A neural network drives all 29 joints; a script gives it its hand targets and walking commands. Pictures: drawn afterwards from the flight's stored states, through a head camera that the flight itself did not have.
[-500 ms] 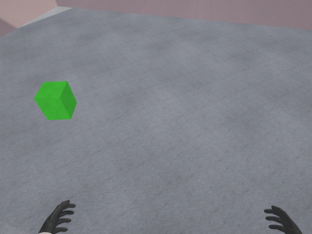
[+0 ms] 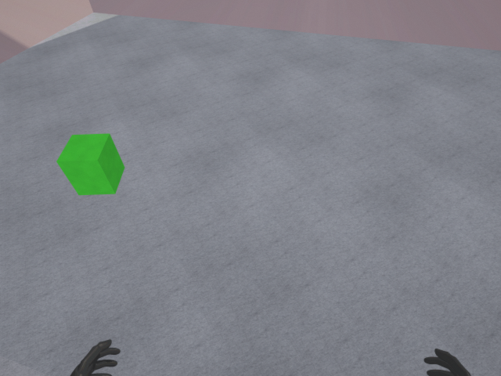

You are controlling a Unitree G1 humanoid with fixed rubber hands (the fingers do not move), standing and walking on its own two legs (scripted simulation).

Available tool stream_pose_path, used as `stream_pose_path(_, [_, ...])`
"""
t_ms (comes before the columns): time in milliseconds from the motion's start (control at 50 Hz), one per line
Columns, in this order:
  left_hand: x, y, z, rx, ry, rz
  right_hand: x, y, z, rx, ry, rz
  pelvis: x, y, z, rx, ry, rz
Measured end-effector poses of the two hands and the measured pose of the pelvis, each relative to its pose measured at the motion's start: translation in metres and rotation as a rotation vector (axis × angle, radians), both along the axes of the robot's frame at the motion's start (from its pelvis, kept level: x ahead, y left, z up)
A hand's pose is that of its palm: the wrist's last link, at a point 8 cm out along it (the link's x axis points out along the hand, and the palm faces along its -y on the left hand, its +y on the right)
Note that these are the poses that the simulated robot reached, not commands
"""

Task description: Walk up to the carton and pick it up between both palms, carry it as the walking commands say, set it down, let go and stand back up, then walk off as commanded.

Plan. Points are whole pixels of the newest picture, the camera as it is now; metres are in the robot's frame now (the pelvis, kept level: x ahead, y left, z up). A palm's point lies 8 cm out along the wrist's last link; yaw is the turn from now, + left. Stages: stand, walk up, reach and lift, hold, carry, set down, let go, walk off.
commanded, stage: stand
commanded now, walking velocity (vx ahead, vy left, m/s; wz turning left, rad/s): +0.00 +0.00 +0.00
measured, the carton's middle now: (94, 164) +1.22 +0.93 -0.64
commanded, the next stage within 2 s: walk up in 1.14 s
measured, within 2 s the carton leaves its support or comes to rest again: neither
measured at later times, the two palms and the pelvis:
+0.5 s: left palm out of the picture +0.10 +0.31 -0.09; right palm out of the picture +0.11 -0.31 -0.09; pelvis +0.00 +0.00 +0.01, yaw +0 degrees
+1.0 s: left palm out of the picture +0.10 +0.31 -0.09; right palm out of the picture +0.10 -0.31 -0.09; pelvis +0.00 +0.00 +0.02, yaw +0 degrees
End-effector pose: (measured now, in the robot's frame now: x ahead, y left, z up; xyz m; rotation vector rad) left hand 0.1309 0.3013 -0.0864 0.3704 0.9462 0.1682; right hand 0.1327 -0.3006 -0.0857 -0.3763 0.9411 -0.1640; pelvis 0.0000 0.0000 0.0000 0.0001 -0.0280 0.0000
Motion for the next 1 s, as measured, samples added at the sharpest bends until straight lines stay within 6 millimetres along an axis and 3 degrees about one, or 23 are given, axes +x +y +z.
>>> stream_pose_path(560, [-0.029, 0.007, -0.001, 0.008, 0.128, 0.049, -0.03, -0.009, -0.001, -0.002, 0.129, -0.063, -0.003, -0.001, 0.014, 0.001, -0.013, 0.0])
stream_pose_path(1000, [-0.03, 0.009, -0.001, 0.013, 0.151, 0.061, -0.031, -0.012, -0.002, -0.007, 0.155, -0.074, 0.001, -0.001, 0.016, 0.0, -0.01, 0.001])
